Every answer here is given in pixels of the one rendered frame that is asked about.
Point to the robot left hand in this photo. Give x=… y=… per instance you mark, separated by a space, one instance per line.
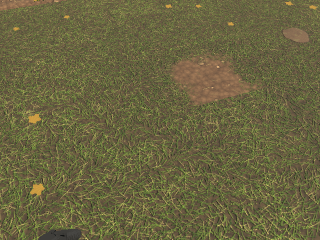
x=64 y=234

